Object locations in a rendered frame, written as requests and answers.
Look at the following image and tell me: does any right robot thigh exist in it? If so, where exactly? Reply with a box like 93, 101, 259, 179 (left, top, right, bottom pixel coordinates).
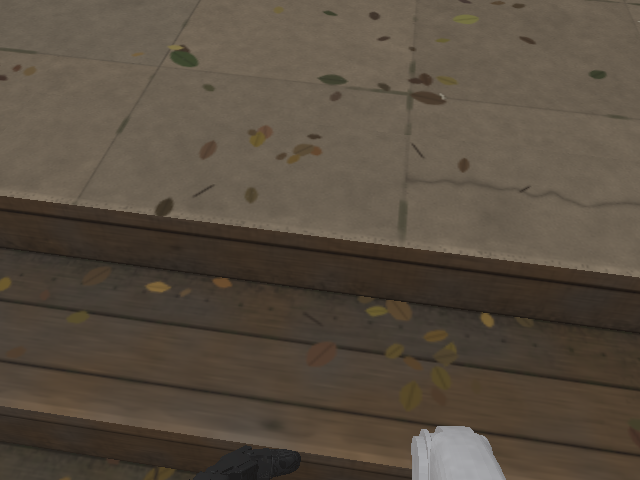
411, 426, 506, 480

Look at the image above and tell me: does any left robot hand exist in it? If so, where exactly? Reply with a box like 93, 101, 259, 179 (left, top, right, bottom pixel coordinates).
189, 445, 301, 480

